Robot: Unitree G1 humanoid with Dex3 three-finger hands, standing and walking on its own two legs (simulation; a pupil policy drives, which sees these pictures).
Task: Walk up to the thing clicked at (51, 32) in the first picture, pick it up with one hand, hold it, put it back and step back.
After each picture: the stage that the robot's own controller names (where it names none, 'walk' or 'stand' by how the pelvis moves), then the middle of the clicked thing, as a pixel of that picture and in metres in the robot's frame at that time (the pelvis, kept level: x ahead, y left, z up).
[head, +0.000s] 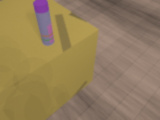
stand; (44, 24) +0.74 +0.21 -0.04
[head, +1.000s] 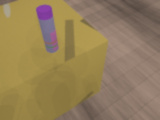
walk; (48, 31) +0.67 +0.21 -0.03
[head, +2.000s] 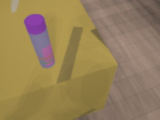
stand; (42, 44) +0.51 +0.19 -0.01
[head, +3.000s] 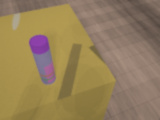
stand; (44, 62) +0.48 +0.18 -0.04
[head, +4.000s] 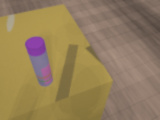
stand; (41, 64) +0.47 +0.19 -0.05
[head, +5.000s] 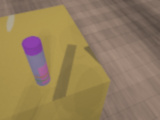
stand; (38, 63) +0.48 +0.20 -0.05
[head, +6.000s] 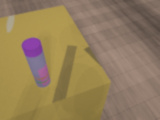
stand; (38, 65) +0.47 +0.20 -0.05
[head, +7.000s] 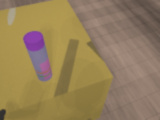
rise first; (39, 59) +0.48 +0.20 -0.04
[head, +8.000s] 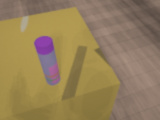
go down; (49, 63) +0.48 +0.18 -0.04
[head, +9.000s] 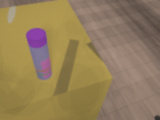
go down; (40, 57) +0.50 +0.17 -0.03
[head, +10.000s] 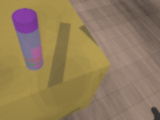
go down; (30, 44) +0.48 +0.17 +0.02
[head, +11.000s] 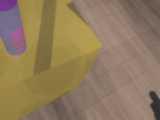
close in; (9, 24) +0.50 +0.18 +0.05
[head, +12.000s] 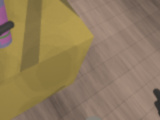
close; out of the picture +0.54 +0.18 +0.07
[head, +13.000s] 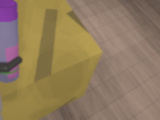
lift; (5, 44) +0.45 +0.20 +0.05
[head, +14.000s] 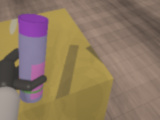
lift; (32, 62) +0.34 +0.15 +0.16
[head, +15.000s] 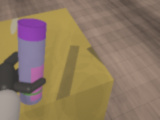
hold; (31, 64) +0.34 +0.16 +0.14
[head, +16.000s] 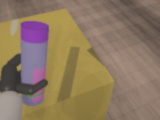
crouch; (33, 66) +0.34 +0.15 +0.13
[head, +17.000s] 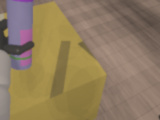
crouch; (20, 29) +0.46 +0.17 +0.17
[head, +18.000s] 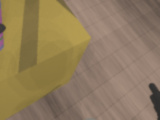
lower; out of the picture +0.54 +0.19 +0.06
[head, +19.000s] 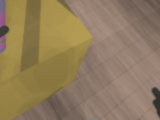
lower; out of the picture +0.53 +0.18 +0.07
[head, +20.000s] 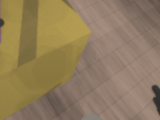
lower; out of the picture +0.55 +0.18 +0.08
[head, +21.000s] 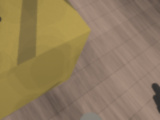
lower; out of the picture +0.55 +0.18 +0.08
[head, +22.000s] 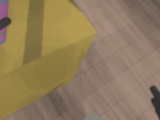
loosen; out of the picture +0.54 +0.17 +0.08
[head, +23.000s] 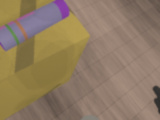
rise; (34, 23) +0.55 +0.06 -0.02
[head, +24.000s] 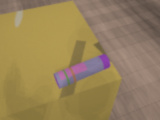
sink last; (82, 70) +0.48 +0.03 -0.09
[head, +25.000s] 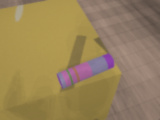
stand; (86, 70) +0.47 +0.02 -0.08
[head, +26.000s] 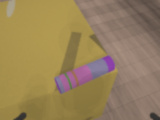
stand; (85, 73) +0.44 +0.00 -0.07
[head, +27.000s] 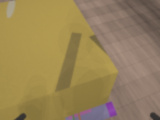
stand; (90, 116) +0.35 -0.03 -0.32
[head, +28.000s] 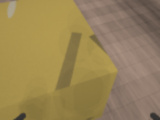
stand; out of the picture +0.21 -0.11 -0.68
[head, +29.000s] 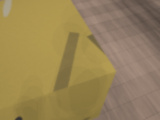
stand; out of the picture +0.28 -0.11 -0.68
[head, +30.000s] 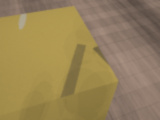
stand; out of the picture +0.36 -0.13 -0.74
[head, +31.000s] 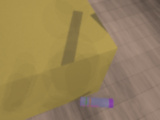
walk; (96, 102) +0.47 -0.16 -0.73
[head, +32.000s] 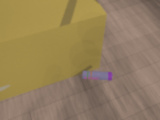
walk; (97, 75) +0.76 -0.08 -0.72
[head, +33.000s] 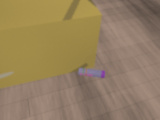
stand; (91, 72) +0.95 -0.09 -0.73
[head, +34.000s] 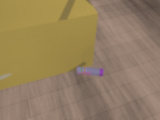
stand; (89, 71) +0.94 -0.08 -0.75
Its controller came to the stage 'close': yes
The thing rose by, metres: 0.20
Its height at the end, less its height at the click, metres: -0.70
